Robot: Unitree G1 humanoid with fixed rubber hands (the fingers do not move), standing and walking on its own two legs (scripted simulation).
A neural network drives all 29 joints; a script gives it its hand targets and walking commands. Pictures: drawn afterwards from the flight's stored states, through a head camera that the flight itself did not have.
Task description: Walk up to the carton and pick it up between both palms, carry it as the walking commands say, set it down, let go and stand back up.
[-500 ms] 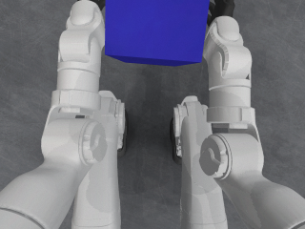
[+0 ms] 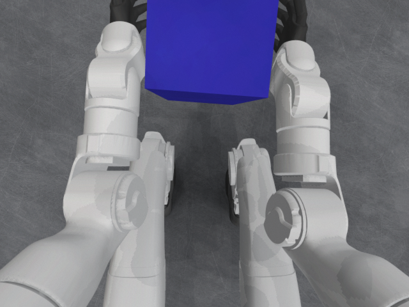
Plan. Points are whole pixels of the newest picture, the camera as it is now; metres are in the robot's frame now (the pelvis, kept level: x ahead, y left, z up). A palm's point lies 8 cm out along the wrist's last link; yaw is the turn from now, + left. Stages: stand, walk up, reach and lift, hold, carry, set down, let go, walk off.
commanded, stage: reach and lift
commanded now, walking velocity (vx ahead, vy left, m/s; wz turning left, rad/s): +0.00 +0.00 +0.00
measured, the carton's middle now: (206, 45) +0.52 +0.01 -0.11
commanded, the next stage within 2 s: none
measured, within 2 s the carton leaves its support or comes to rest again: neither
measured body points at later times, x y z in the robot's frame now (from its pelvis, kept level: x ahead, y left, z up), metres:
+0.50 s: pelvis +0.00 +0.00 +0.06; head +0.26 +0.02 +0.42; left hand +0.51 +0.14 +0.02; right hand +0.50 -0.11 +0.02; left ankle +0.17 +0.12 -0.47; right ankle +0.14 -0.13 -0.47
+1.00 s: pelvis +0.06 +0.00 +0.13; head +0.18 +0.02 +0.56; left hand +0.49 +0.15 +0.12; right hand +0.48 -0.10 +0.12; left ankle +0.16 +0.13 -0.47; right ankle +0.14 -0.13 -0.47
